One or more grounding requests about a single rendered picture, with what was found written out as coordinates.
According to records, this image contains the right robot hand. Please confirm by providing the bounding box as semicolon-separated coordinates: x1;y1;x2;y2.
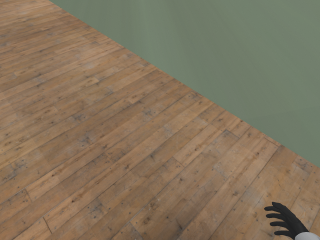
264;202;309;240

